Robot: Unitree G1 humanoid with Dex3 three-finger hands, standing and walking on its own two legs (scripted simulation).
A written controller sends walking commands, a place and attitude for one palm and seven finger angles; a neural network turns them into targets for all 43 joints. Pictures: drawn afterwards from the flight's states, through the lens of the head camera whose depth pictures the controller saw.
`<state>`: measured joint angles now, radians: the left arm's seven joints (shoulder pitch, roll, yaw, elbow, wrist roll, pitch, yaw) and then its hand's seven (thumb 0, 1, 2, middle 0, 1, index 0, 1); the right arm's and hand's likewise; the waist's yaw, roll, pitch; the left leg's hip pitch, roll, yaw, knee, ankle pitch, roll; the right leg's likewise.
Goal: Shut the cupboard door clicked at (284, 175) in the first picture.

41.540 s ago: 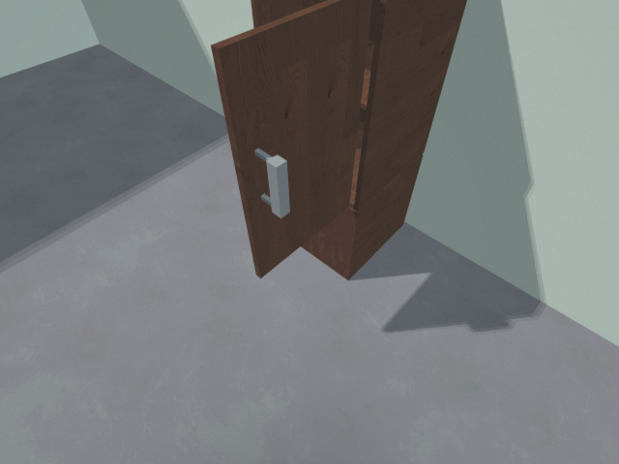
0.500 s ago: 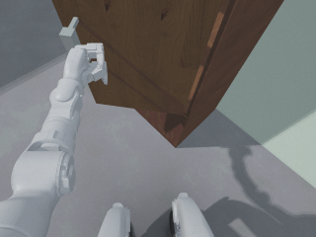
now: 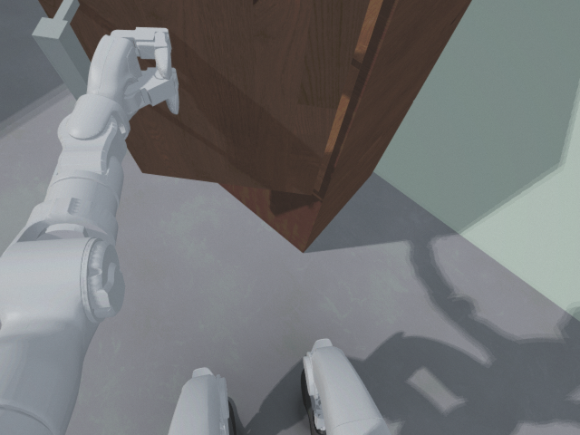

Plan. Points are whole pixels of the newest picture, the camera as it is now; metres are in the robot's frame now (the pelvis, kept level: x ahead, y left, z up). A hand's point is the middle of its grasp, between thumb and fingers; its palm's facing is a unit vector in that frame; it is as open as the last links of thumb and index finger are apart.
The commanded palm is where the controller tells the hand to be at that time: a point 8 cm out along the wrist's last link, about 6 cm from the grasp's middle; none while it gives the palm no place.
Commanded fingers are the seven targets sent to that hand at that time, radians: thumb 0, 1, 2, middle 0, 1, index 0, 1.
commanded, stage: push the door shut along its arc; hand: left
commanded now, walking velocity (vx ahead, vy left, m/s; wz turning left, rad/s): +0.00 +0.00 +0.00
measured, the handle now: (87, 63) +0.59 +0.17 +0.09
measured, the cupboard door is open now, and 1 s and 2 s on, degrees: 34 23 23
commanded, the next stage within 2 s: pull the fist back off the door in 0.40 s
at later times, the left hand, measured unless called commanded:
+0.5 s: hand (182, 68) +0.57 +0.06 +0.10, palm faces -0.38 -0.93 -0.05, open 3.5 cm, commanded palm +0.60 +0.07 +0.09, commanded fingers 0.00 0.90 0.90 -1.30 -1.50 -1.30 -1.50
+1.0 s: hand (203, 61) +0.58 +0.03 +0.10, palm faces +0.10 -0.99 -0.03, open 3.2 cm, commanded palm +0.53 +0.08 +0.09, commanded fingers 0.00 0.90 0.90 -1.30 -1.50 -1.30 -1.50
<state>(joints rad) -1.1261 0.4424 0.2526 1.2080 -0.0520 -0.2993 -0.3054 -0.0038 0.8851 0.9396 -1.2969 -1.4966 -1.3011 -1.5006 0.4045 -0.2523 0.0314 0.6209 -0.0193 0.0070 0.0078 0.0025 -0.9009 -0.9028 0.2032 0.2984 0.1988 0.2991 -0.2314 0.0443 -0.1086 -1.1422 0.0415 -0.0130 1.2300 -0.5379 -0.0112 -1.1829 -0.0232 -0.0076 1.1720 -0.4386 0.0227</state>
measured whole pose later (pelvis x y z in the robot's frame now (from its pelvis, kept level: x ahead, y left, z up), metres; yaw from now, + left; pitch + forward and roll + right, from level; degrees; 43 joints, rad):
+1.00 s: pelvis +0.01 +0.00 +0.01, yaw -1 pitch +27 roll -1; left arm -1.18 0.28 0.31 1.29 0.08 -0.40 0.28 0.03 0.91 0.92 -1.30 -1.50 -1.30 -1.50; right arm 0.47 -0.22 0.02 0.65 -0.11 -0.01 0.10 0.00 -0.90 -0.90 0.20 0.30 0.20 0.30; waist -0.26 0.06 -0.13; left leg -1.12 0.05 0.00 1.16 -0.51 -0.02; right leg -1.17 -0.01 0.00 1.11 -0.41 0.02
